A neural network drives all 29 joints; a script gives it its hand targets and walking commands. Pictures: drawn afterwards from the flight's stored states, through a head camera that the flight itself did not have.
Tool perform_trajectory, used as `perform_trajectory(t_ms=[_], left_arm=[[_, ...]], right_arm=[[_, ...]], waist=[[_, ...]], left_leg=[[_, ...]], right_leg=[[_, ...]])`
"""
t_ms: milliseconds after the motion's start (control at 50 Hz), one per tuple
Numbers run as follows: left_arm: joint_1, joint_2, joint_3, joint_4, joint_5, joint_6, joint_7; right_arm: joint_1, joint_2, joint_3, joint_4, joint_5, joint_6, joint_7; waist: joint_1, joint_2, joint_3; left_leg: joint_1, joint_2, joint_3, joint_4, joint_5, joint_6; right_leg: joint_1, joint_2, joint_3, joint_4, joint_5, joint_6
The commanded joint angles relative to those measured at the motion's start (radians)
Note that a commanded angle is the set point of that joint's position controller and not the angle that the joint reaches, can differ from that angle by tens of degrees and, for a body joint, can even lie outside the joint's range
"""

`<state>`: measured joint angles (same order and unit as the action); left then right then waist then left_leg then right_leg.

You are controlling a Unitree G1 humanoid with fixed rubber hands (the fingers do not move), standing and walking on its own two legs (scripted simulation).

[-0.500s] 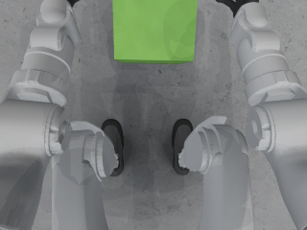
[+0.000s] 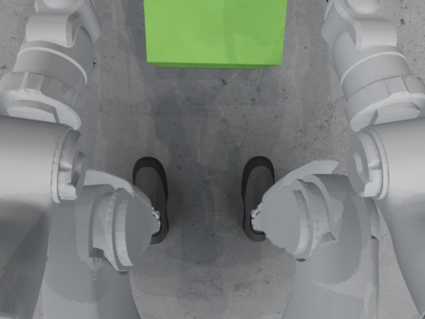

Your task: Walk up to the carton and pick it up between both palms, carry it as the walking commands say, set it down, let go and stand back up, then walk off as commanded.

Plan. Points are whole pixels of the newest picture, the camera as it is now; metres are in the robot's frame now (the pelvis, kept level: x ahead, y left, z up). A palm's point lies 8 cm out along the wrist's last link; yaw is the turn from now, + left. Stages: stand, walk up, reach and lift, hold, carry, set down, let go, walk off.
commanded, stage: reach and lift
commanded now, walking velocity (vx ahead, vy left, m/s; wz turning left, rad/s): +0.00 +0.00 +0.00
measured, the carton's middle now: out of the picture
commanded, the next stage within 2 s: none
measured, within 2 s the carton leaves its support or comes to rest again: leaves its support in 1.22 s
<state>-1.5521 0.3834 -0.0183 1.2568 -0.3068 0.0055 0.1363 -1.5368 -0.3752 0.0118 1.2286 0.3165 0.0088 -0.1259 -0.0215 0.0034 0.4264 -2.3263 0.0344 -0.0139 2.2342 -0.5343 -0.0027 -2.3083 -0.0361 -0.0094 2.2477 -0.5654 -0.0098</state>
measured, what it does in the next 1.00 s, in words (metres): stands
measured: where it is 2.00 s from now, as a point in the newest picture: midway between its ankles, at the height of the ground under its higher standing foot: (204, 212)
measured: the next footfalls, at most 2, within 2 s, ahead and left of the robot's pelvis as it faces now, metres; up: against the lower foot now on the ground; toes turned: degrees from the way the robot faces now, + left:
none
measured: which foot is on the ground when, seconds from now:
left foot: down 0.00-1.00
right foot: down 0.00-1.00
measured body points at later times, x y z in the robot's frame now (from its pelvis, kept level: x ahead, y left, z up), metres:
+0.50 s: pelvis +0.00 +0.00 +0.01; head +0.38 +0.00 +0.22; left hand +0.57 +0.13 -0.20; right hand +0.56 -0.16 -0.19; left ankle +0.12 +0.12 -0.32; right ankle +0.11 -0.12 -0.32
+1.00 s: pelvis +0.01 +0.00 -0.01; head +0.38 +0.00 +0.23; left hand +0.58 +0.13 -0.19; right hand +0.57 -0.16 -0.19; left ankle +0.12 +0.13 -0.32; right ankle +0.11 -0.12 -0.32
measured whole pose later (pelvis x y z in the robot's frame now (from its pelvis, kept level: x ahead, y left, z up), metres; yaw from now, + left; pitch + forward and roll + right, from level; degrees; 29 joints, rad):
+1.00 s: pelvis +0.01 +0.00 -0.01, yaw -1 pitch +33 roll +0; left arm -1.59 0.29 0.16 1.21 -0.08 0.13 0.07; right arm -1.57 -0.31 -0.13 1.20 0.11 0.12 -0.06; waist -0.01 0.00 0.46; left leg -2.28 0.01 -0.02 2.29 -0.59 -0.02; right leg -2.28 -0.01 0.01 2.29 -0.60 0.00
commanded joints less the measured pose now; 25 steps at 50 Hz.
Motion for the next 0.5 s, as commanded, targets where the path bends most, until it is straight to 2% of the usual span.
perform_trajectory(t_ms=[0, 240, 400, 480], left_arm=[[-0.253, 0.097, 0.020, -0.080, 0.012, -0.017, 0.000], [-0.299, 0.051, -0.004, -0.073, 0.007, -0.019, 0.001], [-0.316, 0.001, 0.006, -0.077, 0.039, -0.025, 0.008], [-0.302, -0.039, 0.021, -0.070, 0.067, -0.030, 0.005]], right_arm=[[-0.254, -0.097, -0.026, -0.072, -0.017, -0.016, 0.002], [-0.301, -0.063, -0.022, -0.055, -0.029, -0.023, 0.001], [-0.315, -0.017, -0.023, -0.067, -0.058, -0.031, -0.007], [-0.322, 0.047, 0.002, -0.077, -0.052, -0.034, 0.003]], waist=[[-0.008, 0.010, -1.221], [-0.009, 0.013, -1.219], [-0.007, 0.015, -1.223], [0.022, 0.004, -1.192]], left_leg=[[0.599, -0.057, 0.025, -0.142, 0.295, -0.024], [0.627, -0.067, 0.024, -0.151, 0.285, -0.030], [0.666, -0.083, 0.024, -0.147, 0.299, -0.034], [0.662, -0.091, 0.028, -0.150, 0.305, -0.030]], right_leg=[[0.576, 0.050, 0.000, -0.179, 0.308, 0.032], [0.587, 0.063, -0.003, -0.188, 0.296, 0.031], [0.609, 0.077, -0.007, -0.187, 0.305, 0.032], [0.610, 0.087, -0.005, -0.187, 0.311, 0.034]])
